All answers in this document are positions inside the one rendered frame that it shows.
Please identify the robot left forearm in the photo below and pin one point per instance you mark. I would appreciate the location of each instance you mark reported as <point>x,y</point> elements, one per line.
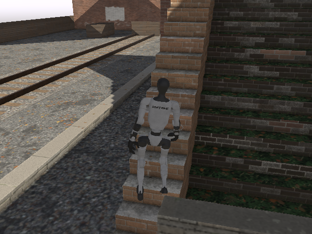
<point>135,131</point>

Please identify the robot right hand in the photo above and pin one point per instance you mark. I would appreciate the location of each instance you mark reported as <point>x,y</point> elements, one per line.
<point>171,135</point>

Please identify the robot right upper arm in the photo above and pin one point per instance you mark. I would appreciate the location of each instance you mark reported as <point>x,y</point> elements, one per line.
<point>176,112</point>

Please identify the robot left hand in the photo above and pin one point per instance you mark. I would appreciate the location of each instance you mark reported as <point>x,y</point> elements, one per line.
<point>130,146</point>

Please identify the left robot thigh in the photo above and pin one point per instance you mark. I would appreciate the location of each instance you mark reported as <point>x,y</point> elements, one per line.
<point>142,142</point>

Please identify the humanoid robot head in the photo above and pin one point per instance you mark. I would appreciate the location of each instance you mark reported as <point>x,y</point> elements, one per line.
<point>162,86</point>

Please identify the robot left upper arm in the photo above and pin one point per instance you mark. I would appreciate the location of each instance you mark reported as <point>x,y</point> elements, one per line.
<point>142,109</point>

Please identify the robot right forearm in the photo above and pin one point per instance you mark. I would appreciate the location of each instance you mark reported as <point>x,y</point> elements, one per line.
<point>176,129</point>

